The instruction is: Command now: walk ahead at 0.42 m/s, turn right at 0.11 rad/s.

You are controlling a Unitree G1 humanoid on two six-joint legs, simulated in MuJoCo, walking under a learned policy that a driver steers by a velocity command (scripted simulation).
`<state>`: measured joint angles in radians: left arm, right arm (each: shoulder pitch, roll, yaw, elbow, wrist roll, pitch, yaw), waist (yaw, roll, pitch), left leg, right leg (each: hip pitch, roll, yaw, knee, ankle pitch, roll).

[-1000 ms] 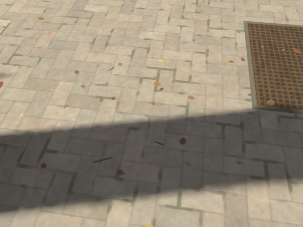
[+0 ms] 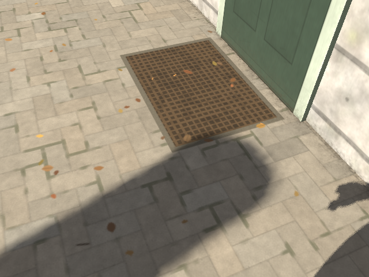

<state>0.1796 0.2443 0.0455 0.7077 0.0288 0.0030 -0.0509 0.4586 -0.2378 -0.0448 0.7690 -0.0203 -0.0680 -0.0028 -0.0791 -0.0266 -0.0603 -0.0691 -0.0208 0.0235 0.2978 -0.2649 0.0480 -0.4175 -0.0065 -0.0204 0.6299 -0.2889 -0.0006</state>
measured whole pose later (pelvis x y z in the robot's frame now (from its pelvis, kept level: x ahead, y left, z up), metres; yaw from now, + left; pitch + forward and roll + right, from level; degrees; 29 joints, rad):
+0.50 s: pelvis +0.24 +0.00 -0.02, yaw +11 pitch +2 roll -1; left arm 0.45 0.22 0.02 0.88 0.02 -0.09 0.02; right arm 0.09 -0.24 -0.04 0.68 -0.03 -0.02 0.07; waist 0.05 0.02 0.04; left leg -0.64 0.02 0.10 0.66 -0.07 0.12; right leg 0.17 0.03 -0.22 0.20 -0.40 -0.01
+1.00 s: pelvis +0.45 +0.08 -0.01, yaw +25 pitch +1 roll +1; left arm 0.16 0.25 0.01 0.74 0.03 0.01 0.01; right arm 0.34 -0.26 -0.04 0.79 -0.01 -0.01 -0.02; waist -0.04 -0.06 0.05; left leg -0.11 -0.19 -0.11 0.36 -0.24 0.13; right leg -0.60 -0.05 0.01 0.78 -0.11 0.01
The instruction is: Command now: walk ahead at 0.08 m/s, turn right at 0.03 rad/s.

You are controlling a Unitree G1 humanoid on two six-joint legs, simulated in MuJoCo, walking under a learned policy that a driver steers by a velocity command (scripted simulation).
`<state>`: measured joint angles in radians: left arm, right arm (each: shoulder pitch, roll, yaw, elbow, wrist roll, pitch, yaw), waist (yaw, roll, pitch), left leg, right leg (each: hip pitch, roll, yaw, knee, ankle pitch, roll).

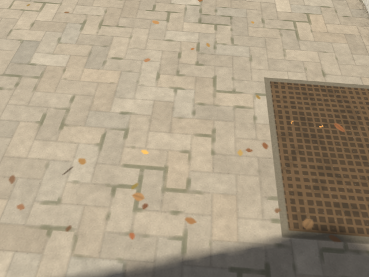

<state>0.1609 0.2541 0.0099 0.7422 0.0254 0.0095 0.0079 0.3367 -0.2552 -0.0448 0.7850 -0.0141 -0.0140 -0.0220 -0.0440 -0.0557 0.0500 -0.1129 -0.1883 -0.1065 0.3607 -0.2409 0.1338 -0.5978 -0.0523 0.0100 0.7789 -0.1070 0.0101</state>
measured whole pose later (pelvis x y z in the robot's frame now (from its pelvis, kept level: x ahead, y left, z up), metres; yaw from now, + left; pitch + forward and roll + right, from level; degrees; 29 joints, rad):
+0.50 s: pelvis +0.05 +0.00 +0.00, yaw -15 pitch +1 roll +1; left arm 0.26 0.28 0.08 0.77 0.02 0.06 -0.01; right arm 0.18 -0.27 -0.02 0.75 -0.01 0.04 -0.04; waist 0.04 -0.02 0.04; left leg -0.34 -0.05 -0.08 0.69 -0.42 0.00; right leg -0.34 0.13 0.19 0.43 -0.09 -0.05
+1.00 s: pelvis +0.07 -0.01 +0.00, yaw -30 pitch +1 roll +0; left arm 0.15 0.27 0.05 0.75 0.03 0.05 -0.05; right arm 0.37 -0.28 -0.05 0.81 -0.03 -0.02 0.00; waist -0.06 0.01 0.01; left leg -0.13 0.04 0.13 0.41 -0.29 0.02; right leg -0.24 0.02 -0.02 0.55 -0.38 -0.05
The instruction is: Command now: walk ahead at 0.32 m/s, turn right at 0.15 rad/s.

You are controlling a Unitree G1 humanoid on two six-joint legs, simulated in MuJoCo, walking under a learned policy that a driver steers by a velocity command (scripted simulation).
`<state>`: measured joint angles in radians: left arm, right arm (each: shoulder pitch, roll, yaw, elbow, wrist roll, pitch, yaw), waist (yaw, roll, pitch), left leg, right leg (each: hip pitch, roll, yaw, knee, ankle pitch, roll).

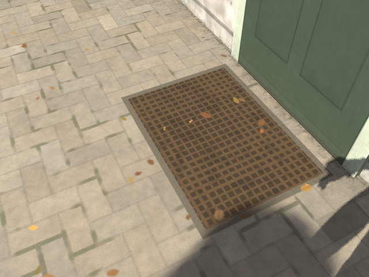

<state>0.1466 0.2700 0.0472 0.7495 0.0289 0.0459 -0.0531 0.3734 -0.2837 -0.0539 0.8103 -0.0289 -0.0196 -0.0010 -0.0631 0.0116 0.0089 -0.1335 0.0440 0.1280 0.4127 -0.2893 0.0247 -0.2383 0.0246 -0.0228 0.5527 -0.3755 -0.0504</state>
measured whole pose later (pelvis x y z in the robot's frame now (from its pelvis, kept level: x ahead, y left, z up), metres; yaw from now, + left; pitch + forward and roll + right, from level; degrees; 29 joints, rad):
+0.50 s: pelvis +0.21 +0.02 -0.03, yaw +12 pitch +1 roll +0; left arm 0.42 0.23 0.01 0.96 0.03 -0.06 0.03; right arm 0.09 -0.25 -0.04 0.75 -0.04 -0.03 0.05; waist 0.02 -0.01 0.07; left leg -0.50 -0.06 0.12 0.61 -0.14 0.16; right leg 0.10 -0.03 -0.22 0.57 -0.47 -0.02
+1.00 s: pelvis +0.49 +0.09 -0.01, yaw +28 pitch +2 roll +0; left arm 0.02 0.26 0.00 0.71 0.04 -0.04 -0.03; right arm 0.48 -0.27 -0.06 0.88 -0.01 -0.06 -0.01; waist -0.10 -0.03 0.03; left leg 0.08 -0.14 -0.21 0.27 -0.36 0.12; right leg -0.58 -0.02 0.00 0.57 -0.03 -0.01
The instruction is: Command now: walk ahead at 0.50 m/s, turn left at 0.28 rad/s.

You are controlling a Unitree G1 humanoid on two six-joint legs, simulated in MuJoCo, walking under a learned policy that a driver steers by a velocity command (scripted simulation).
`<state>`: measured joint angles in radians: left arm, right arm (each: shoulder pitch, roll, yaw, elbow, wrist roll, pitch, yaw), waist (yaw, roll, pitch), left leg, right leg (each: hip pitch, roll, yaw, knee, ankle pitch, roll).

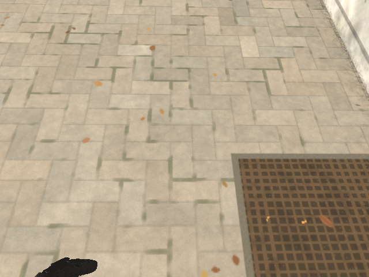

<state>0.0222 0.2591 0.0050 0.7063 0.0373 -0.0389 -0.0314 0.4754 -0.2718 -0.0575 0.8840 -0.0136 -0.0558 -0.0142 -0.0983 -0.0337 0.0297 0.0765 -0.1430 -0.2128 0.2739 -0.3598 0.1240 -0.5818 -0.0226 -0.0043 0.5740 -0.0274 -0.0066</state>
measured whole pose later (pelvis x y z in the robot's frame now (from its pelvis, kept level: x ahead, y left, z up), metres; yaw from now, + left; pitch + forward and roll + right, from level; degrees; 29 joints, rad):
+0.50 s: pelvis +0.28 -0.02 +0.01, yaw -9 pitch +2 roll -1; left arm 0.48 0.24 0.05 0.91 0.01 -0.05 0.00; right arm 0.00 -0.23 0.01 0.72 -0.03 -0.05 0.03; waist 0.11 0.02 0.03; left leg -0.54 0.02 -0.03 0.59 -0.10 -0.02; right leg -0.03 0.11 0.15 0.32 -0.31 -0.07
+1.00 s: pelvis +0.51 -0.06 +0.00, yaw -27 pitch +2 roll +1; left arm 0.04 0.26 0.04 0.71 0.04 0.01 -0.08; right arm 0.43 -0.24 -0.04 0.90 -0.02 -0.08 -0.01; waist -0.07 -0.04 0.04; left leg 0.07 0.00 0.24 0.24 -0.33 0.01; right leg -0.61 -0.05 -0.06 0.70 -0.08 -0.07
